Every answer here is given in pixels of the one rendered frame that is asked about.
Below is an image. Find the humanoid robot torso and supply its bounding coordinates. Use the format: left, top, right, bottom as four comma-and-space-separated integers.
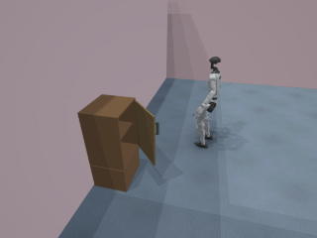
208, 72, 221, 108

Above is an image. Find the cupboard door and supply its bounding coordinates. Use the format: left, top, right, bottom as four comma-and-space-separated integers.
135, 100, 156, 166

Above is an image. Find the handle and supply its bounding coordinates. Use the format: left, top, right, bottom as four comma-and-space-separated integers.
155, 122, 159, 135

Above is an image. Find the left robot upper arm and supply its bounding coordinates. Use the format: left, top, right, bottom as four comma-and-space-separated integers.
209, 74, 217, 95

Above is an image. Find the robot left hand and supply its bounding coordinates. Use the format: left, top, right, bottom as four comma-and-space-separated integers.
192, 107, 203, 119

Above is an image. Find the left robot forearm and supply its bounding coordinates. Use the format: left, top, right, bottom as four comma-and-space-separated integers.
200, 91, 215, 109

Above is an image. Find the humanoid robot head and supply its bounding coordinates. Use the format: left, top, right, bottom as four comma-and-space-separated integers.
209, 57, 221, 74

